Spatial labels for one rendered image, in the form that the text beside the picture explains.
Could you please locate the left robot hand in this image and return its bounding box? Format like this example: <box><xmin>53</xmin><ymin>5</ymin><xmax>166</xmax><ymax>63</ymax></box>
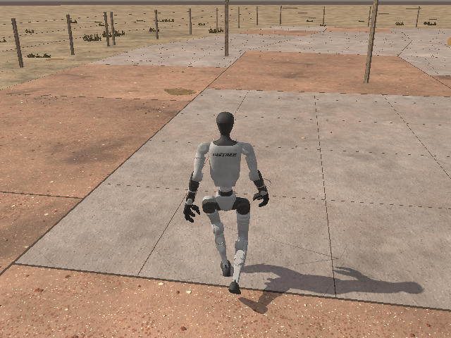
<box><xmin>183</xmin><ymin>203</ymin><xmax>200</xmax><ymax>223</ymax></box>

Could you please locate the humanoid robot head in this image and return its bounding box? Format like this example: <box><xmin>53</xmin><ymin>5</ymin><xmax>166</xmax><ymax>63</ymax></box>
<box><xmin>213</xmin><ymin>112</ymin><xmax>237</xmax><ymax>146</ymax></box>

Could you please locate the right robot upper arm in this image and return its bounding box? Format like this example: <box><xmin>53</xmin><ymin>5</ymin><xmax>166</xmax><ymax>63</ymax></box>
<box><xmin>240</xmin><ymin>142</ymin><xmax>260</xmax><ymax>181</ymax></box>

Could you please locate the right robot hand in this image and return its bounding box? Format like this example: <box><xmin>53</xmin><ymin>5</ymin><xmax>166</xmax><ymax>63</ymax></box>
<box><xmin>253</xmin><ymin>192</ymin><xmax>269</xmax><ymax>207</ymax></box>

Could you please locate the right robot forearm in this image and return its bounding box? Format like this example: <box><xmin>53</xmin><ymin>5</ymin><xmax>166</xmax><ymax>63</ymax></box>
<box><xmin>253</xmin><ymin>170</ymin><xmax>268</xmax><ymax>196</ymax></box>

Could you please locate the left robot upper arm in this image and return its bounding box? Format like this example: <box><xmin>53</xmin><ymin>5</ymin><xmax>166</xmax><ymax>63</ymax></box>
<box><xmin>192</xmin><ymin>142</ymin><xmax>210</xmax><ymax>182</ymax></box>

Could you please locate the left robot forearm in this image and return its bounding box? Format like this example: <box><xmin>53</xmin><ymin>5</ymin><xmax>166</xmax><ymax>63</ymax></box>
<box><xmin>185</xmin><ymin>171</ymin><xmax>199</xmax><ymax>205</ymax></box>

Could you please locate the left robot thigh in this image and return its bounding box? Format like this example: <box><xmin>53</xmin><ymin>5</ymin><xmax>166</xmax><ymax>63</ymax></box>
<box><xmin>202</xmin><ymin>196</ymin><xmax>224</xmax><ymax>235</ymax></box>

